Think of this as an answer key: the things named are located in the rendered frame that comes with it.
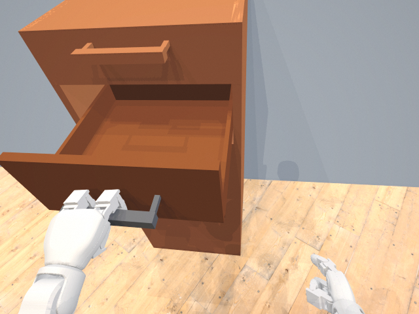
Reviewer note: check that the robot right hand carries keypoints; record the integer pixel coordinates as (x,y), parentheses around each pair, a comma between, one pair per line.
(322,294)

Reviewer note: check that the handle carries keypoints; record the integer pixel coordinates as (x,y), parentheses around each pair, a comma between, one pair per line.
(135,219)
(109,56)

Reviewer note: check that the cabinet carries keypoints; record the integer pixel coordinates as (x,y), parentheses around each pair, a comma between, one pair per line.
(206,43)

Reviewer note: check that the right robot forearm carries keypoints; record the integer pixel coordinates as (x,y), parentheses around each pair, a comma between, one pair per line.
(346,307)

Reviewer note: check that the robot left hand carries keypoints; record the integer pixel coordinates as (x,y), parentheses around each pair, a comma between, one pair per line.
(77,234)

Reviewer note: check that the drawer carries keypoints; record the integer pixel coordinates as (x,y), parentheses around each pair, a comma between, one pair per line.
(172,140)

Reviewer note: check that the left robot forearm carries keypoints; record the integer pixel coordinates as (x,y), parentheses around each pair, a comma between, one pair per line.
(55,290)

